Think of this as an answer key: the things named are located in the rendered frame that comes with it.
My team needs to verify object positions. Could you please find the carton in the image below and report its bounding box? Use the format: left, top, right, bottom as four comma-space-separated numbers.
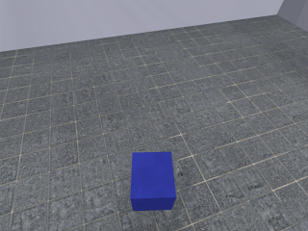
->
130, 151, 176, 211

